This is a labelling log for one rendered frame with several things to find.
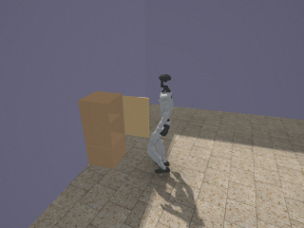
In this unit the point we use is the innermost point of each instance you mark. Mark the left robot upper arm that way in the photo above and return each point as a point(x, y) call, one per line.
point(165, 104)

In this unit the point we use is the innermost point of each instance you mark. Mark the left robot shin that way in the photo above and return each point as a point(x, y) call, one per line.
point(156, 157)

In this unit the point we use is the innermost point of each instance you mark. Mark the robot left hand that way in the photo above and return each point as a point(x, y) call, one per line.
point(154, 136)

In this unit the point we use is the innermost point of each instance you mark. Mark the robot left forearm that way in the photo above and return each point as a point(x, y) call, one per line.
point(162, 122)

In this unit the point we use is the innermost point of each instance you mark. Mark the robot shin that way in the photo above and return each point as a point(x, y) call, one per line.
point(156, 157)
point(161, 151)

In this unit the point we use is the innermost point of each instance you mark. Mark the cupboard door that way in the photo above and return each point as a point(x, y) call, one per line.
point(136, 116)

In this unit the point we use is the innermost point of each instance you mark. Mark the right robot shin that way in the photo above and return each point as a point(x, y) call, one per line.
point(161, 151)

